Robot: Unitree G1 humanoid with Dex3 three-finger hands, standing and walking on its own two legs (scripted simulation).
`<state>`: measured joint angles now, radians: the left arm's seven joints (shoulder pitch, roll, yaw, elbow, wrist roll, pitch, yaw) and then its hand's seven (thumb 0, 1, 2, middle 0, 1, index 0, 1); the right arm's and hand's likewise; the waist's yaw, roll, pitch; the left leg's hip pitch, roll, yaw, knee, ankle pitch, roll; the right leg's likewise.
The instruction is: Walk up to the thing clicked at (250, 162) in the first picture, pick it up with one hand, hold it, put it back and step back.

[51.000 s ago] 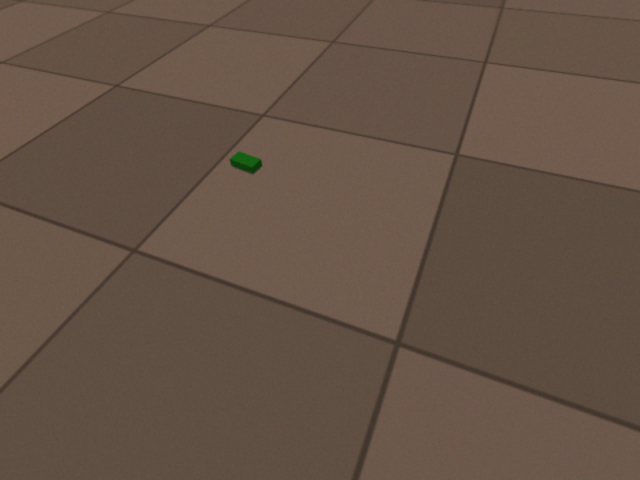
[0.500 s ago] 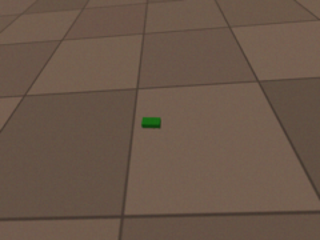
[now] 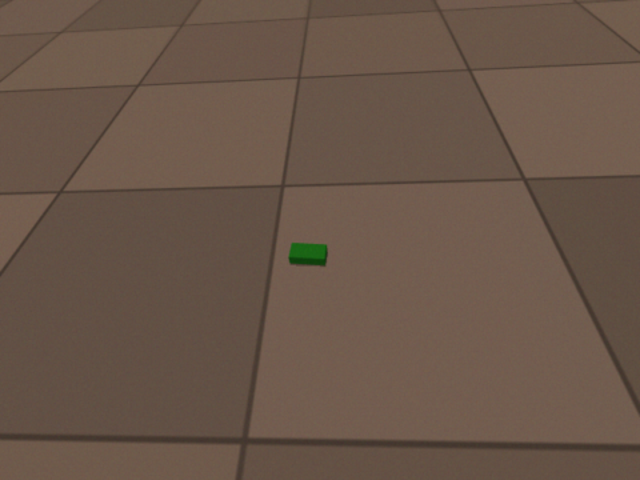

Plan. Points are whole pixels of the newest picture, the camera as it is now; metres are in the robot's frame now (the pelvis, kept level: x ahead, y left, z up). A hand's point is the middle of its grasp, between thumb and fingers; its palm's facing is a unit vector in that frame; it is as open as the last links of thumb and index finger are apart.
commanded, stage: step back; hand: left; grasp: from above
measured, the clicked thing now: (308, 253) +1.07 +0.21 -0.75
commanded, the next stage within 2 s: stand in 0.64 s
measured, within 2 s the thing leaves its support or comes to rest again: neither
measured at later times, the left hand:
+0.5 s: hand out of the picture +0.14 +0.28 -0.14, palm faces -0.01 -0.93 -0.36, open 7.4 cm
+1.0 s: hand out of the picture +0.12 +0.27 -0.14, palm faces -0.06 -0.94 -0.33, open 7.4 cm
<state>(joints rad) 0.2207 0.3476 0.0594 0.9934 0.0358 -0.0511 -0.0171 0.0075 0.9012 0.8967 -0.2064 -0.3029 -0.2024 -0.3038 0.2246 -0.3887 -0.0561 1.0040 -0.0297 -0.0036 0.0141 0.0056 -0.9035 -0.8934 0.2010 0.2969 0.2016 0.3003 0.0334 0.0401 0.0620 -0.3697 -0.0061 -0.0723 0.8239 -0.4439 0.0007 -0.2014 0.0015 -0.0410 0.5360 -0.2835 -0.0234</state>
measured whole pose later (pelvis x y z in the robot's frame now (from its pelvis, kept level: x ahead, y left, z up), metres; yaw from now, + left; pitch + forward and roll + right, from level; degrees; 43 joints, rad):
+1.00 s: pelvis +0.03 +0.02 +0.01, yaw -2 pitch -3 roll +0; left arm 0.10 0.35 0.00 1.14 0.01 -0.02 -0.01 0.01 0.90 0.90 -0.20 -0.30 -0.20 -0.30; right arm 0.09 -0.34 -0.01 1.15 -0.01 -0.01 0.01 0.00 -0.90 -0.89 0.20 0.30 0.20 0.30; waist -0.01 0.00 0.06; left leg -0.15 0.02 0.03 0.34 -0.13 -0.01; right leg -0.06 -0.02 0.02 0.31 -0.20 0.02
